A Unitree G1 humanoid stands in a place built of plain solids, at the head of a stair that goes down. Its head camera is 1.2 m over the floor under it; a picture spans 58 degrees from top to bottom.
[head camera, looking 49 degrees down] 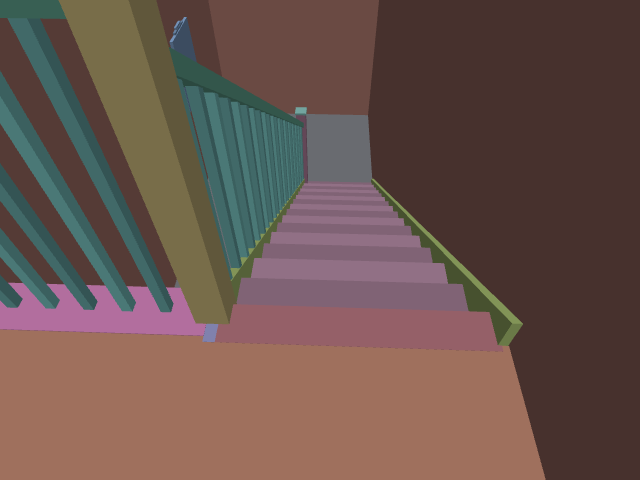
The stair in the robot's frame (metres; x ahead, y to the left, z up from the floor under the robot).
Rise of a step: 0.17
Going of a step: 0.23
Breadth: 0.86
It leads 2 degrees to the right of straight ahead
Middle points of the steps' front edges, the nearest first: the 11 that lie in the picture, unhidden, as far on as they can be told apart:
0.75 -0.13 0.00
0.99 -0.12 -0.18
1.22 -0.13 -0.34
1.45 -0.14 -0.51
1.68 -0.15 -0.68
1.92 -0.16 -0.85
2.15 -0.16 -1.02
2.38 -0.17 -1.19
2.61 -0.18 -1.36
2.85 -0.19 -1.52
3.08 -0.20 -1.69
